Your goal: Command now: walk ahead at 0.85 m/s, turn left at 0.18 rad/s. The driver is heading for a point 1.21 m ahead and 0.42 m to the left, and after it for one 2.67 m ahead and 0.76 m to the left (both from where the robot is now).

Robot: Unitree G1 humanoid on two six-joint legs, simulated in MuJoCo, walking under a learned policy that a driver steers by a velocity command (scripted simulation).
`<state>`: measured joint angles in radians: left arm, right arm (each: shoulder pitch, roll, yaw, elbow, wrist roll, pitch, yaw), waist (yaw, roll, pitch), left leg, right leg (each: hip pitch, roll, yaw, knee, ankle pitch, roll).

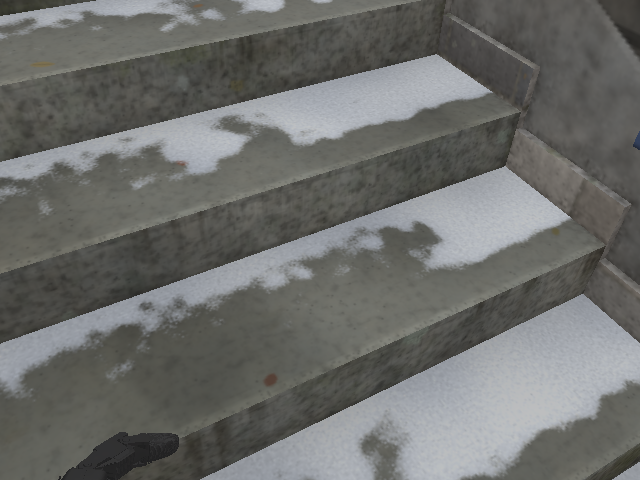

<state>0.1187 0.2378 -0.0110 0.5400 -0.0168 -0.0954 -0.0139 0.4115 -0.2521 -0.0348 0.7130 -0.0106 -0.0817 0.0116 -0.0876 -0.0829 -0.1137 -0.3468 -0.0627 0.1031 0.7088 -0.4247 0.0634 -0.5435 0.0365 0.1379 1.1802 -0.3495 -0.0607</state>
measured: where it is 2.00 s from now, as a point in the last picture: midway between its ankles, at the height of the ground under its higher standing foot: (52, 43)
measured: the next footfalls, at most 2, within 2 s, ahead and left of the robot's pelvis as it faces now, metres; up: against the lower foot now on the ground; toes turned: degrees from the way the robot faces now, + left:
right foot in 0.24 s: +0.23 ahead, -0.15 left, +0.14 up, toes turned +5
right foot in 0.38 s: +0.21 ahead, -0.20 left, +0.00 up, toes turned +16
